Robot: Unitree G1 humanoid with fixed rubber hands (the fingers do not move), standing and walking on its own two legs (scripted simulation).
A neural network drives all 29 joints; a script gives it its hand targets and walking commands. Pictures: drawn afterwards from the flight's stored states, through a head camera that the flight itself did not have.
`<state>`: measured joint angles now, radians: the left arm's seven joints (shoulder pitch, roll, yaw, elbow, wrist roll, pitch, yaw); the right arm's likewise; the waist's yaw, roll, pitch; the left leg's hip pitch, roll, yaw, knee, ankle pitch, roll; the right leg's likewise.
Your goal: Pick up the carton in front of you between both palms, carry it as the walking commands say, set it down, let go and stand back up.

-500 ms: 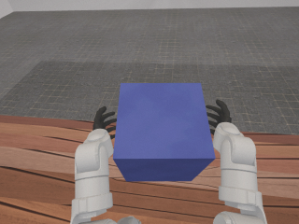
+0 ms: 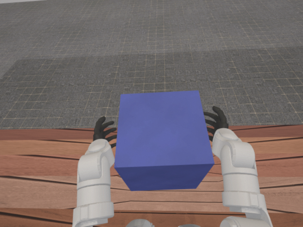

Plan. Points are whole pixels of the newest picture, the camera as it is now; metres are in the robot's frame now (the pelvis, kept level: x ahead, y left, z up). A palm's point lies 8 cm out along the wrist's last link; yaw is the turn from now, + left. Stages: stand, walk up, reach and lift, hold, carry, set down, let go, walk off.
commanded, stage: carry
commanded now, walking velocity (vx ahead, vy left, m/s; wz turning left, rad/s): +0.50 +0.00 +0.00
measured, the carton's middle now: (161, 145) +0.34 -0.01 +0.00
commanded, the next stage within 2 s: none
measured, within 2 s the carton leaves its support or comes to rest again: neither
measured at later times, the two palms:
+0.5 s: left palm (118, 107) +0.70 +0.19 -0.20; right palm (179, 102) +0.69 -0.12 -0.19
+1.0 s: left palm (121, 87) +1.13 +0.25 -0.44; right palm (162, 84) +1.14 -0.06 -0.45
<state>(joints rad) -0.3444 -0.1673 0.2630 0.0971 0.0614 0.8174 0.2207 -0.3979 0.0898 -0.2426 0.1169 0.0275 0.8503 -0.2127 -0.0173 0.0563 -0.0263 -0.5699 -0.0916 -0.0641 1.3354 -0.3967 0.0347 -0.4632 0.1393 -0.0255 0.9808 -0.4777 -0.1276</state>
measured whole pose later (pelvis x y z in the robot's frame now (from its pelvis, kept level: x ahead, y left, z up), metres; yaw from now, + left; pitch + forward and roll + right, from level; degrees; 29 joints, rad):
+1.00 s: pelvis +0.83 +0.10 -0.51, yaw +2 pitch +1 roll +0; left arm -0.26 -0.09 0.17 0.17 -0.02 0.66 0.25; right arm -0.30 0.11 -0.21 0.20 0.00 0.66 -0.25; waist -0.04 0.04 -0.08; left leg -0.43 -0.07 0.06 0.76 -0.29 0.12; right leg -0.48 0.10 0.03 1.76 -0.60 -0.04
